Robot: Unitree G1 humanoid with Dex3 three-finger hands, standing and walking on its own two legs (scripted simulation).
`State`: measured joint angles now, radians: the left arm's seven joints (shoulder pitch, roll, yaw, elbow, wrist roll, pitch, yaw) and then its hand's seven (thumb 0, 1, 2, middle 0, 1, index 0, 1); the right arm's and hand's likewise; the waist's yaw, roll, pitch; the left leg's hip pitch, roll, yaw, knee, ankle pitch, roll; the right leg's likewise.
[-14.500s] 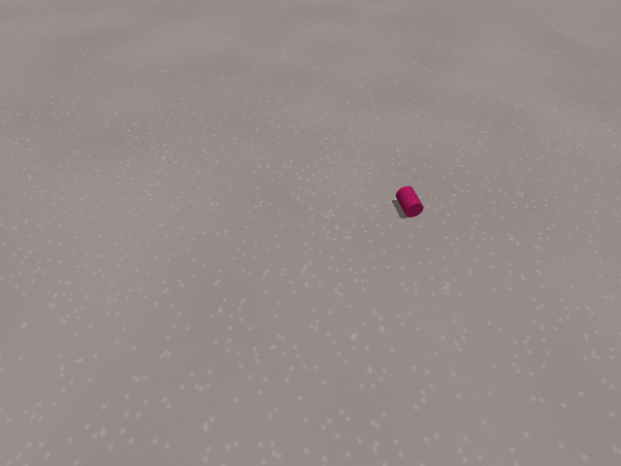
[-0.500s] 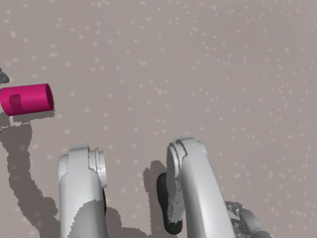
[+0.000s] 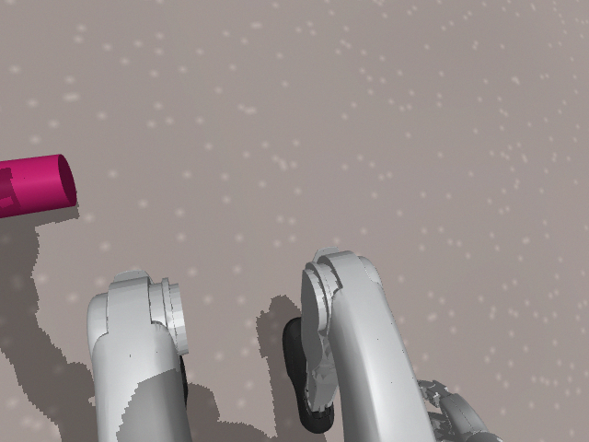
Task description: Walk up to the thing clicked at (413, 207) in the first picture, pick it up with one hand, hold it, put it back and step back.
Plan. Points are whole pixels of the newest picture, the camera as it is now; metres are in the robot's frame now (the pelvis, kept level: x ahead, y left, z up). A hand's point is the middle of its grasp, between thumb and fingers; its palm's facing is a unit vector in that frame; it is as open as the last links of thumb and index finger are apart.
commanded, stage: rise first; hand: left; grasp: from above
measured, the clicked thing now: (25, 186) +0.47 +0.35 -0.29
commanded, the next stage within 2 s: approach in 1.40 s
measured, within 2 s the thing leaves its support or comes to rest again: neither
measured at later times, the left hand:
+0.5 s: hand out of the picture +0.42 +0.39 -0.17, palm faces -0.45 -0.12 -0.89, open 14.1 cm
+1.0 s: hand out of the picture +0.43 +0.38 -0.17, palm faces -0.45 -0.12 -0.89, open 14.0 cm
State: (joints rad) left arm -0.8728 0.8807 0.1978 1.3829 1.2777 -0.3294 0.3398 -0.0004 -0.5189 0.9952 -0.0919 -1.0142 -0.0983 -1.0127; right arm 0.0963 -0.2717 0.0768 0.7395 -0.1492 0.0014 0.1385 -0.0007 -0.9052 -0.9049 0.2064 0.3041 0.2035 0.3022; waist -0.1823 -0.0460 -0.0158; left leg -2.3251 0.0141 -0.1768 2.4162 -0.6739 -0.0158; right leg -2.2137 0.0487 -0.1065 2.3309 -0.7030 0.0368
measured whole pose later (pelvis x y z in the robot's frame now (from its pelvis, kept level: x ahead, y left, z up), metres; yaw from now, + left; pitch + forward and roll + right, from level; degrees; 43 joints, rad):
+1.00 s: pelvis +0.00 +0.00 -0.01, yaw -1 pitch +32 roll -11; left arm -0.91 0.95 0.21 1.41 1.29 -0.34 0.32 0.00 -0.52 0.99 -0.11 -1.01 -0.11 -1.01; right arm 0.10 -0.27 0.12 0.73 -0.16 0.01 0.15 0.00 -0.90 -0.90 0.21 0.30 0.20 0.30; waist -0.21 -0.06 0.00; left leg -2.35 0.01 -0.19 2.45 -0.67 -0.01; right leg -2.22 0.05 -0.12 2.35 -0.70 0.05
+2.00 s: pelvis +0.00 +0.00 -0.01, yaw -1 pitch +33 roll -10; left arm -1.08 0.89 0.14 1.54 1.32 -0.20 0.42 0.00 -0.56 1.03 -0.11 -1.01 -0.10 -1.02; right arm 0.14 -0.28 0.16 0.70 -0.15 -0.02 0.13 0.00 -0.91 -0.90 0.21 0.30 0.20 0.30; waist -0.31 -0.03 0.00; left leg -2.36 0.01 -0.19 2.43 -0.66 -0.01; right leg -2.25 0.06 -0.11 2.33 -0.68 0.04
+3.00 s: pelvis +0.00 +0.00 -0.02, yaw -3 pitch +31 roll -12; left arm -1.06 1.00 0.11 1.62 1.29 -0.26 0.42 0.00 -0.53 1.03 -0.11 -0.99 -0.10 -1.00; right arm 0.15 -0.28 0.22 0.70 -0.19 -0.06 0.13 0.00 -0.90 -0.90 0.21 0.30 0.20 0.30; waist -0.32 -0.08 0.07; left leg -2.37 0.01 -0.21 2.47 -0.66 -0.01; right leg -2.25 0.06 -0.13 2.36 -0.67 0.05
